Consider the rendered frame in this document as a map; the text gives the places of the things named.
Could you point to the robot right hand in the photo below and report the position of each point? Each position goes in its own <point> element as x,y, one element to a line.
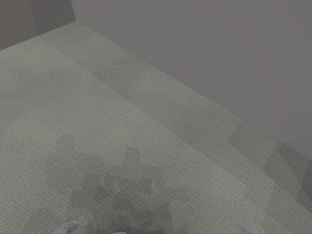
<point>244,229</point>

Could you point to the robot left hand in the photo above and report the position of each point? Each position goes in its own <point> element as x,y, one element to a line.
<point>67,227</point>

